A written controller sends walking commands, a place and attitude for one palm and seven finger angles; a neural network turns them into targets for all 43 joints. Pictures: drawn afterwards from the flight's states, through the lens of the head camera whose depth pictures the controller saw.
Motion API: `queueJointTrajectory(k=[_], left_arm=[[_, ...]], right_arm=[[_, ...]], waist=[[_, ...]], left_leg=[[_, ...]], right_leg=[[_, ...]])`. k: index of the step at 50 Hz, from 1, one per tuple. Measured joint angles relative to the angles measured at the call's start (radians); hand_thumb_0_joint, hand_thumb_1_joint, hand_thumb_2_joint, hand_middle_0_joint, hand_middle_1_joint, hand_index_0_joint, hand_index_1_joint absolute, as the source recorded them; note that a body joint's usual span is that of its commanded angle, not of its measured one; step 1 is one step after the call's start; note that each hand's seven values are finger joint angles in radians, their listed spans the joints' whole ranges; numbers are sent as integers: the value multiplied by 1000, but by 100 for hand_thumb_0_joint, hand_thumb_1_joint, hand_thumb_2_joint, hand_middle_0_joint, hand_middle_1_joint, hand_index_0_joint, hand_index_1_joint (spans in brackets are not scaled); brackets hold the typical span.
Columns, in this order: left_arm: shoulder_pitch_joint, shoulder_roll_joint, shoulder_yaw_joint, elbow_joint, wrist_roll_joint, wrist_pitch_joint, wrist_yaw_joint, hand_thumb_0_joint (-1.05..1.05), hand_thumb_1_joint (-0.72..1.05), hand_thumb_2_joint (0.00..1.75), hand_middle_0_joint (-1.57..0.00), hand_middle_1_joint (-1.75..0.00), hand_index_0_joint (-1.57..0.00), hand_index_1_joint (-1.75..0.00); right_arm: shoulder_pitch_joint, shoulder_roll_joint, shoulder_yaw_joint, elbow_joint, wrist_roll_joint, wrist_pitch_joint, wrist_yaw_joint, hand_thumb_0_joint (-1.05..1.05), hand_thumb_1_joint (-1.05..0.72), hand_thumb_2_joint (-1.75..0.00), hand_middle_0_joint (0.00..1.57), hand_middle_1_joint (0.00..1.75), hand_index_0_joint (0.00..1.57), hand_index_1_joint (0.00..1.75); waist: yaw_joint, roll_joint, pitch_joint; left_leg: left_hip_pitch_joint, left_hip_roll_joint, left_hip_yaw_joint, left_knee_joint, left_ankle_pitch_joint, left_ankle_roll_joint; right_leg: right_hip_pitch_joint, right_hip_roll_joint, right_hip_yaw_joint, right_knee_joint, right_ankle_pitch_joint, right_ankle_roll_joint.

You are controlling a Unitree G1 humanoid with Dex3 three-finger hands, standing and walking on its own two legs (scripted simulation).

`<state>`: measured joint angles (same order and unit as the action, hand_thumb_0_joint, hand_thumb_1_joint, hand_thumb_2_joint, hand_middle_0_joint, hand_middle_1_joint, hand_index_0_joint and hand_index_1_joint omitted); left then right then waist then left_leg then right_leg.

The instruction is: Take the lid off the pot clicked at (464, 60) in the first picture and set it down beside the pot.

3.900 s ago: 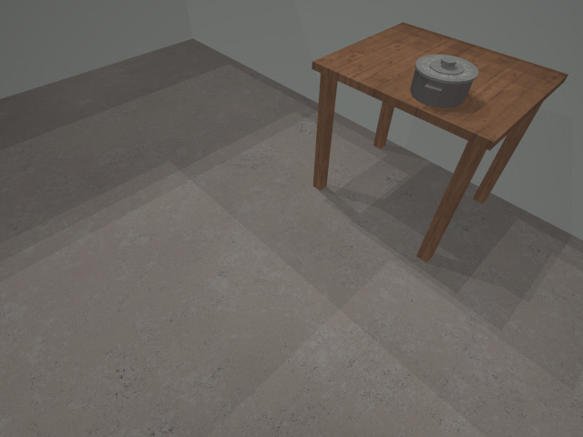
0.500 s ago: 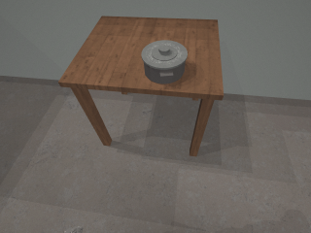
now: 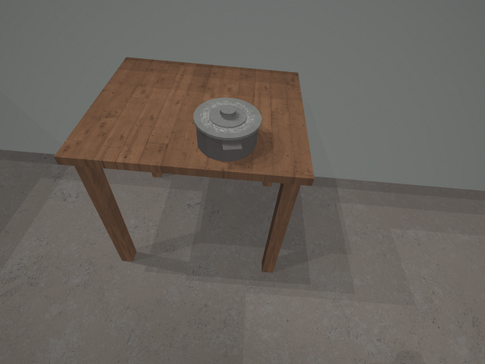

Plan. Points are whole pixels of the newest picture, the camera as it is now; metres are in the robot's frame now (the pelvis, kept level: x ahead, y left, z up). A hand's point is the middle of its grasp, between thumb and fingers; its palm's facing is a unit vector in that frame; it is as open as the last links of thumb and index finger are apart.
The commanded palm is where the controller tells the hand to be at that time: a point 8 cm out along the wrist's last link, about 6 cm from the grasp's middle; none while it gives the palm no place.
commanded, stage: take the last steps up to it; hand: left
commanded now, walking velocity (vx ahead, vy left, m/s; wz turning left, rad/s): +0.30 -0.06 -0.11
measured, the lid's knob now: (227, 110) +0.75 +0.09 +0.00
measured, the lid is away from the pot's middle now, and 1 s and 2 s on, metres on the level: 0.00 0.00 0.00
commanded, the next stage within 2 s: come to a stop and stand still in 0.62 s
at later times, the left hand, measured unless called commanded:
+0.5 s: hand (202, 317) +0.24 +0.09 -0.16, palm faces +0.00 -0.98 -0.21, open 7.3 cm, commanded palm none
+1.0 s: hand (210, 334) +0.22 +0.07 -0.18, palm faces +0.06 -0.99 -0.16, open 7.4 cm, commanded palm none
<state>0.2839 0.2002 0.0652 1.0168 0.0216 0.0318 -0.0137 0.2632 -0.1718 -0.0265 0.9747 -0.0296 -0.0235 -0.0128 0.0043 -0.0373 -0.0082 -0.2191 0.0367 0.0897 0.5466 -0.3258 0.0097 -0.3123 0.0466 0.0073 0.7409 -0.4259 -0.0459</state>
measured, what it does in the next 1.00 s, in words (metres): walks ahead: right foot, then left foot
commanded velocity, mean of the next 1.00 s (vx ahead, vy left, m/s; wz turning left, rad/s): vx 0.08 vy -0.01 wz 0.00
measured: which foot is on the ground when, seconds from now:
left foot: down 0.00-0.38, up 0.40-0.84, down 0.86-1.00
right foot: up 0.00-0.36, down 0.38-1.00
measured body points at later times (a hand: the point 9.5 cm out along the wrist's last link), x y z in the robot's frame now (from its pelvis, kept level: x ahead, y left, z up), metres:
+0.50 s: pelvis +0.15 -0.08 +0.00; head +0.18 -0.11 +0.44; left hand +0.24 +0.14 -0.14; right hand +0.06 -0.29 -0.17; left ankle +0.04 +0.07 -0.64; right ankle +0.19 -0.16 -0.73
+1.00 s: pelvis +0.25 -0.08 +0.00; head +0.28 -0.07 +0.45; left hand +0.22 +0.12 -0.17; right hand +0.35 -0.29 -0.15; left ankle +0.30 +0.02 -0.73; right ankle +0.19 -0.17 -0.73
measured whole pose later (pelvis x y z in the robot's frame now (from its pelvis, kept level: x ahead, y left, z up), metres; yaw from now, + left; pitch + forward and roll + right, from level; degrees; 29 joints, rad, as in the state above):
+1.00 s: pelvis +0.25 -0.08 +0.00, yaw -3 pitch -1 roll +2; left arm 0.32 0.13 0.01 1.11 0.01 0.02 0.05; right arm 0.11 -0.12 0.00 1.02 0.00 0.01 -0.03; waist 0.07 -0.06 0.07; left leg -0.29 0.00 0.12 0.50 -0.19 0.03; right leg -0.17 -0.04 -0.09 0.60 -0.43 -0.01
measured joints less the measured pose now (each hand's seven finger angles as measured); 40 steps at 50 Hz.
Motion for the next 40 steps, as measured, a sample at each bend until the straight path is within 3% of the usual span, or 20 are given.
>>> queueJointTrajectory(k=[4,8,13,17,19,20,22,24,26,29,33,40], left_arm=[[10,12,9,19,14,0,-15,1,91,90,-20,-30,-20,-30],[1,20,12,18,12,-15,-15,1,91,90,-19,-30,-20,-30],[-36,9,-1,29,8,-11,-16,1,91,90,-19,-30,-20,-30],[-89,-13,-14,25,4,-21,-20,1,91,90,-19,-30,-19,-30],[-110,-21,-17,14,5,-47,-21,1,91,90,-19,-30,-20,-30],[-125,-28,-16,11,7,-65,-17,1,91,90,-19,-30,-20,-30],[-144,-43,-18,1,-1,-87,-7,1,91,90,-19,-30,-20,-30],[-140,-57,-20,-1,-7,-94,3,0,91,90,-20,-30,-20,-30],[-128,-56,-8,-4,-13,-101,24,-1,93,90,-20,-30,-20,-30],[-99,-47,-14,10,-5,-101,35,-2,95,90,-20,-30,-20,-30],[-55,-48,-28,34,-2,-96,35,-1,94,90,-20,-30,-20,-30],[15,-73,-51,73,1,-88,32,0,92,90,-20,-30,-20,-30]], right_arm=[[72,16,13,19,1,-12,-8,1,-91,-90,20,30,20,30],[129,37,24,61,9,-28,-15,1,-91,-90,20,30,20,30],[179,56,25,103,5,-36,-14,1,-91,-90,20,30,20,30],[203,55,17,131,1,-29,-9,1,-91,-90,20,30,20,30],[222,53,14,149,8,-23,-4,1,-91,-90,20,30,20,30],[219,51,11,162,15,-17,0,1,-91,-90,20,30,20,30],[195,44,8,175,24,5,3,1,-91,-90,20,30,20,30],[161,33,-1,175,24,15,4,1,-91,-90,20,30,20,30],[121,20,-10,157,18,16,2,1,-91,-90,20,30,20,30],[53,-1,-21,113,11,13,-1,1,-91,-90,20,30,20,30],[-30,-12,-25,64,10,10,5,1,-92,-90,19,30,20,30],[-114,3,-5,53,16,11,12,1,-92,-90,19,30,20,30]], waist=[[-15,0,-8],[-10,-7,12],[-27,3,47],[-58,28,76],[-60,40,82],[-56,52,90],[-51,64,103],[-36,65,93],[-25,66,74],[-27,73,43],[-22,83,18],[24,71,21]], left_leg=[[74,5,7,-111,23,1],[146,4,24,-211,47,-7],[212,20,49,-246,18,-32],[240,45,61,-203,-47,-69],[226,65,56,-109,-113,-82],[186,85,48,3,-146,-65],[57,80,-21,319,-204,-25],[-65,62,-44,544,-168,-1],[-162,61,-43,622,-106,4],[-259,67,-29,576,-30,-11],[-306,70,-22,441,51,-27],[-220,41,-19,164,74,-31]], right_leg=[[-143,-36,-9,291,78,14],[-234,-88,3,365,176,38],[-251,-132,-45,208,169,51],[-186,-123,-99,-32,147,33],[-122,-103,-119,-145,227,14],[-122,-95,-129,-123,253,1],[-104,-93,-149,-78,192,-16],[-54,-89,-157,-114,161,-24],[-1,-81,-164,-185,180,-21],[66,-68,-172,-281,202,-31],[132,-47,-176,-357,209,-34],[215,-23,-182,-383,166,-24]])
